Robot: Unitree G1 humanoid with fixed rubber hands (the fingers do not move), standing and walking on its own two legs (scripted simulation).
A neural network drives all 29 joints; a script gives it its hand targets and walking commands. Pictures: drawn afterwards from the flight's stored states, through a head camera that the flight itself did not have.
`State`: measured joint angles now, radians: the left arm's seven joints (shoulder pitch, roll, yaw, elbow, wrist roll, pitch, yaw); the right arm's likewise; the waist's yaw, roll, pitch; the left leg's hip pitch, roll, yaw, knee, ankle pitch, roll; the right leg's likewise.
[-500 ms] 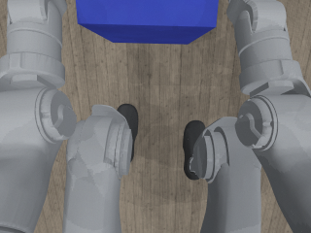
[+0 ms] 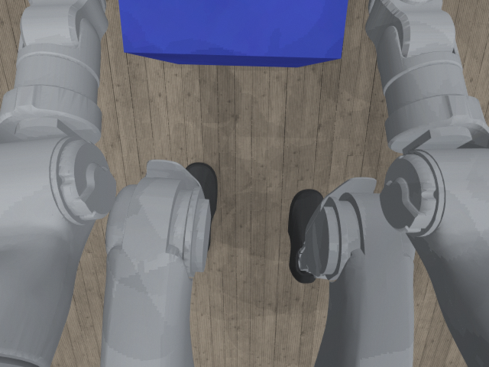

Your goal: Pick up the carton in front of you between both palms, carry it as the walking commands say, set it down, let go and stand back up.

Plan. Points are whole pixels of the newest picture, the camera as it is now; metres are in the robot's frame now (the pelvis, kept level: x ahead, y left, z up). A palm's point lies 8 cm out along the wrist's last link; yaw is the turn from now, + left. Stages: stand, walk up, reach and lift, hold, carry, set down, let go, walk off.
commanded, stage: set down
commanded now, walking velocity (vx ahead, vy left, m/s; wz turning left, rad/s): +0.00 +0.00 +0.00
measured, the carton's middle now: out of the picture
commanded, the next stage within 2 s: let go in 1.22 s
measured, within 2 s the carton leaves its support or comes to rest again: neither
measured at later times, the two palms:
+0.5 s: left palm out of the picture +0.54 +0.28 -0.06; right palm out of the picture +0.59 -0.09 -0.06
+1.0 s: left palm out of the picture +0.54 +0.29 +0.09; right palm out of the picture +0.59 -0.10 +0.09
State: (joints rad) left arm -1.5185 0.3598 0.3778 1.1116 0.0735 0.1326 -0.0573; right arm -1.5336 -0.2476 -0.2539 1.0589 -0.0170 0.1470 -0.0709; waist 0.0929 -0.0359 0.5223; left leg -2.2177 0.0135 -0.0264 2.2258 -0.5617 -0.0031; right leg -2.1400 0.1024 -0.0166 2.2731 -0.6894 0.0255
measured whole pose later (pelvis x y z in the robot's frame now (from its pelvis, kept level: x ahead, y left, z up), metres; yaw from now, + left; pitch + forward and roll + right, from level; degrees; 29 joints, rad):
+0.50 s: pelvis +0.00 +0.00 +0.06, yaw +1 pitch +39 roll -2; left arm -1.48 0.43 0.22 1.07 -0.13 0.17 0.04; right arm -1.51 -0.31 -0.16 1.02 0.11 0.21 -0.15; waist 0.08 -0.04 0.26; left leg -2.18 -0.01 -0.03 2.01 -0.50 0.00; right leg -2.10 0.08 -0.01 2.06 -0.63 0.02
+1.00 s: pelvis +0.02 +0.01 +0.18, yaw +1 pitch +47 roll -3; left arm -1.30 0.39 0.29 0.90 -0.07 0.23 0.00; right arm -1.33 -0.29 -0.22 0.87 0.07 0.26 -0.12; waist 0.07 -0.03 0.02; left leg -1.95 -0.01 -0.03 1.53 -0.41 0.01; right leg -1.88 0.07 0.01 1.56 -0.52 0.02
